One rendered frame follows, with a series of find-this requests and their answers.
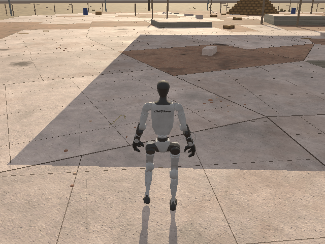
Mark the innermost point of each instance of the right robot upper arm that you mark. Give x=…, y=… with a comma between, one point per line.
x=181, y=115

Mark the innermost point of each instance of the robot right foot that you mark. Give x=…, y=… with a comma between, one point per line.
x=173, y=206

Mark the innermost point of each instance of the left robot hand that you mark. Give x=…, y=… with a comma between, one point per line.
x=139, y=144

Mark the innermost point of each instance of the left robot upper arm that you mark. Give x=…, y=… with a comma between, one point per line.
x=144, y=115

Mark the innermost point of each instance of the left robot forearm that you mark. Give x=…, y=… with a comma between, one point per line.
x=138, y=134

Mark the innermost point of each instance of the robot foot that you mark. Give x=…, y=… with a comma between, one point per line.
x=173, y=206
x=146, y=199

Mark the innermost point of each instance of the right robot hand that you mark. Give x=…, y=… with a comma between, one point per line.
x=192, y=150

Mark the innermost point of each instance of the robot left foot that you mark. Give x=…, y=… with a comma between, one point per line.
x=146, y=199

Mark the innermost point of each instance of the right robot forearm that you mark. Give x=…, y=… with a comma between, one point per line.
x=188, y=136

